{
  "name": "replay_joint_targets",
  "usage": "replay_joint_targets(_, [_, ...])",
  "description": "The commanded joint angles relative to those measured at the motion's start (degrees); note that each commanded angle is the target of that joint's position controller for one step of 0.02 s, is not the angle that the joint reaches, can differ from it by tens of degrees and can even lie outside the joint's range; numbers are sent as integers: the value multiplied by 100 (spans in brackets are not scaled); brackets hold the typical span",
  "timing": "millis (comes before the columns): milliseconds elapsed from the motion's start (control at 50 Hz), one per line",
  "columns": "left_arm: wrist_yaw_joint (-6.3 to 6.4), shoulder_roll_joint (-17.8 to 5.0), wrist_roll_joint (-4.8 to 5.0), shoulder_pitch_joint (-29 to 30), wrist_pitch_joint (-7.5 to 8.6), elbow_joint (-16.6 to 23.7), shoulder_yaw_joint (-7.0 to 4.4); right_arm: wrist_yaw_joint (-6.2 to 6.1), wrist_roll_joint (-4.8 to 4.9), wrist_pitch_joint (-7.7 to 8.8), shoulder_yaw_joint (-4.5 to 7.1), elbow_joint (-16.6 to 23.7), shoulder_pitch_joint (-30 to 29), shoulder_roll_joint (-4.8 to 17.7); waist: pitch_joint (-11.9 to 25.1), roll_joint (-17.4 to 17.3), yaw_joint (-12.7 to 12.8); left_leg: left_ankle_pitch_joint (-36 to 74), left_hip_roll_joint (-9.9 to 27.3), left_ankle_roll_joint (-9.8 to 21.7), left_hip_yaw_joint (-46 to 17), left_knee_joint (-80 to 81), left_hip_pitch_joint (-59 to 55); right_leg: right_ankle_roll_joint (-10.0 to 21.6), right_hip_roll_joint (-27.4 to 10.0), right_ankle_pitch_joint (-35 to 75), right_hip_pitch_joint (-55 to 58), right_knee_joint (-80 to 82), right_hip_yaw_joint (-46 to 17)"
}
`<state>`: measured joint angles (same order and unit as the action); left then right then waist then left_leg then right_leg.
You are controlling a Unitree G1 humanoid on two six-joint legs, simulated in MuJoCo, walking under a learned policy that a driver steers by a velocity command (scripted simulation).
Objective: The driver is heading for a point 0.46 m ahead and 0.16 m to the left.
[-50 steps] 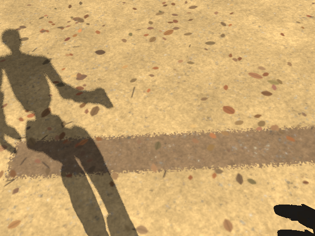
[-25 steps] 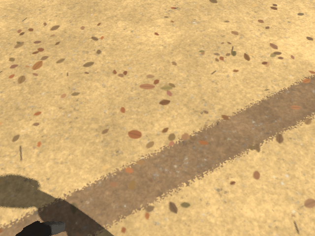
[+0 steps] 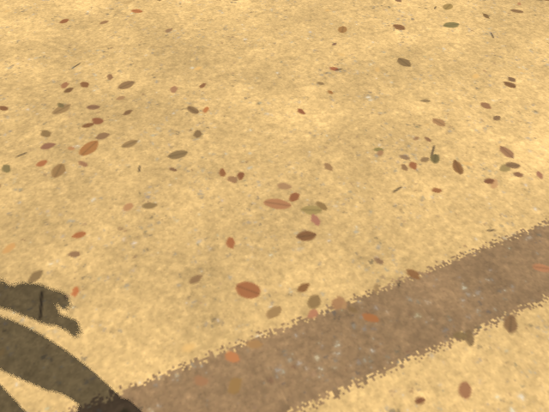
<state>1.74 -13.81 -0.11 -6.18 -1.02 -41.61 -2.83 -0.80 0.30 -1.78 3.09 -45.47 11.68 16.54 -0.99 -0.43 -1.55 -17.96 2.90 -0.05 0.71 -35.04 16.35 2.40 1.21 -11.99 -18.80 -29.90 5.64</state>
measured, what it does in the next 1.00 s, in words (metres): steps on the spot, turning left: right foot, then left foot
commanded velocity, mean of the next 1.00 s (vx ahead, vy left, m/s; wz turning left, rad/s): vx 0.09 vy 0.00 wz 0.51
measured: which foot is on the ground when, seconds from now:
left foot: down 0.00-0.36, up 0.38-0.78, down 0.80-1.00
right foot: down 0.00-0.00, up 0.02-0.34, down 0.36-0.80, up 0.82-1.00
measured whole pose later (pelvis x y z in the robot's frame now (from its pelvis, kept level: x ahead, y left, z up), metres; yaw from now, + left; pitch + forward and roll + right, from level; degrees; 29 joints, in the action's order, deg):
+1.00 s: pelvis +0.04 +0.06 +0.02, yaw +33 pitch +2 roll -2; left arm -1.5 -18.5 0.3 -8.8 3.6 -44.1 -5.1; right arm 0.0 0.1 2.6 2.6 -40.9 22.2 14.4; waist -0.1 2.3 -1.5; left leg -15.7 -1.3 3.5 -1.4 -18.9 4.9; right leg -0.6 -4.1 -9.2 -34.9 -55.2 0.2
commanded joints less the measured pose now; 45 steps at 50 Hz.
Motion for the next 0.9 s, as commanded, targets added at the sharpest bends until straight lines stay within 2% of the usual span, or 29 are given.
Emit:
replay_joint_targets(20, [68,-612,-64,-167,48,389,-256,-18,-56,72,324,366,211,1323,501,-1155,312,2680,1185,889,-1802,1230,-664,-86,-384,80,-268,-1029,-160])
replay_joint_targets(40, [84,-614,-111,511,84,566,-253,-11,-77,82,359,417,191,1358,173,-1729,-85,2985,1698,1620,-2731,1609,-733,-346,327,-1454,-1268,-1589,-157])
replay_joint_targets(60, [75,-756,-91,744,85,608,-315,-18,-192,165,330,444,398,1213,289,-1373,-282,3150,1772,1841,-2856,1706,-957,-396,284,-2261,-1664,-2746,-648])
replay_joint_targets(80, [54,-741,-27,561,64,523,-351,-44,-173,242,329,451,263,1171,401,-983,-112,3285,1560,1663,-2508,1556,-1091,-401,171,-2108,-1802,-3230,-883])
replay_joint_targets(120, [71,-735,-19,306,20,387,-370,-87,23,266,333,566,-159,1066,457,-595,108,3520,1198,1263,-2008,1331,-1221,-500,2,-1581,-1885,-3118,-1003])
replay_joint_targets(160, [71,-574,4,373,59,402,-322,-134,69,178,334,584,-167,1001,602,-638,116,3794,962,1164,-1834,1219,-1245,-622,69,-1259,-1591,-2608,-877])
replay_joint_targets(220, [6,-493,67,500,127,431,-266,-185,74,53,405,635,-80,1092,751,-804,-8,3562,824,1125,-1881,1090,-1257,-677,144,-940,-1083,-1572,-867])
replay_joint_targets(300, [-100,-704,113,254,173,374,-317,-142,99,-38,439,777,-271,1144,708,-1087,33,2967,745,1110,-2365,1071,-853,-608,254,-700,-235,-436,-841])
replay_joint_targets(340, [-136,-778,84,-134,220,244,-374,-154,167,-61,404,869,-493,1050,646,-1006,288,2135,461,815,-2445,855,-516,-461,211,315,548,858,-758])
replay_joint_targets(360, [-110,-1024,27,-314,225,214,-450,-168,115,-53,348,886,-347,852,765,-641,242,1160,200,537,-2276,446,16,-243,-386,754,1266,1025,-1169])
replay_joint_targets(380, [-38,-1438,-83,-340,184,302,-514,-132,-41,-31,236,875,27,435,908,910,-22,-1052,-576,154,-1392,-989,923,308,-1746,2258,1915,986,-2419])
replay_joint_targets(400, [-90,-1514,-263,-323,186,294,-517,-133,22,40,349,1012,63,777,773,1700,-4,-2207,-812,-100,-969,-2103,1737,1249,-2578,2607,1524,1181,-3569])
replay_joint_targets(420, [-94,-1207,-236,-125,234,401,-427,-140,44,51,483,876,75,1204,577,1041,10,-1873,-492,-214,-1093,-2982,1783,1389,-2429,2211,1325,1255,-3243])
replay_joint_targets(440, [-77,-953,-171,155,252,416,-359,-140,79,7,543,785,64,1275,398,760,-81,-1449,-421,-277,-1017,-3272,1840,1135,-2035,1825,1161,1205,-2602])
replay_joint_targets(460, [-54,-859,-101,325,251,465,-321,-167,81,-71,538,679,132,1149,314,652,-111,-1142,-358,-369,-928,-3403,1845,939,-1732,1474,1096,1216,-2132])
replay_joint_targets(480, [-17,-840,-42,367,241,439,-305,-163,63,-115,509,709,82,1031,213,711,-53,-849,-324,-462,-870,-3540,1927,933,-1643,1525,1062,1234,-1901])
replay_joint_targets(520, [67,-853,-68,183,194,371,-292,-119,113,-123,437,870,-127,797,187,843,74,-525,-292,-571,-575,-3288,1918,974,-1468,1620,1107,1315,-1429])
replay_joint_targets(580, [141,-992,-81,-157,132,289,-344,-60,108,-100,343,1129,-486,628,381,900,326,-453,-95,-659,-410,-2439,1954,1111,-1678,1804,1683,1298,-1267])
replay_joint_targets(640, [93,-1217,-47,-82,92,305,-423,37,70,-101,272,1261,-532,541,494,963,356,-502,33,-570,-140,-1597,1308,1106,-1797,1908,1529,1266,-955])
replay_joint_targets(680, [30,-1328,19,-146,86,293,-469,94,99,-120,271,1285,-475,588,527,985,393,-443,1,-409,113,-1122,879,1032,-1827,727,1277,1443,-847])
replay_joint_targets(740, [-69,-1417,173,-124,150,231,-486,192,111,-113,299,1244,-230,635,300,971,213,-261,-66,-5,347,-176,231,833,-1902,-945,829,1521,-837])
replay_joint_targets(760, [-92,-1361,221,-46,164,204,-468,216,111,-88,315,1092,91,612,288,873,27,19,-182,151,504,368,-299,692,-1818,-1240,556,1302,-660])
replay_joint_targets(780, [-114,-1149,210,-117,182,138,-415,198,123,-60,370,845,581,677,359,641,-125,-23,-381,299,578,649,-1046,501,-1611,-1506,127,786,-375])
replay_joint_targets(800, [-164,-770,120,-76,205,138,-305,154,165,-19,483,604,1287,909,455,-167,-351,-291,-20,593,-203,1044,-1996,141,-1237,-1702,-711,-677,173])
replay_joint_targets(820, [-214,-330,-98,206,264,489,-155,91,100,79,580,721,1570,1614,362,-1801,-321,-848,1563,1438,-3110,1628,-2666,-360,-415,-2615,-2746,-3026,399])
replay_joint_targets(840, [-223,-752,70,662,416,700,-248,176,-14,303,505,915,1409,1479,305,-1321,-525,-1662,2022,2119,-4313,2430,-2123,-277,-218,-2467,-3385,-3620,-703])
replay_joint_targets(860, [-278,-1060,245,690,497,685,-328,185,-40,439,379,907,1086,1111,-139,-1069,-330,-1841,1884,1929,-3800,2604,-1916,-152,-508,-1790,-3508,-3633,-866])
replay_joint_targets(880, [-302,-1170,214,491,548,536,-365,167,-2,513,291,907,871,860,-338,-933,-170,-1512,1602,1650,-3160,2552,-1771,-96,-669,-1104,-3410,-3436,-841])
replay_joint_targets(900, [-287,-1141,89,375,576,381,-369,131,12,521,246,927,675,779,-316,-772,-72,-925,1333,1427,-2662,2512,-1691,-124,-747,-626,-3186,-3184,-838])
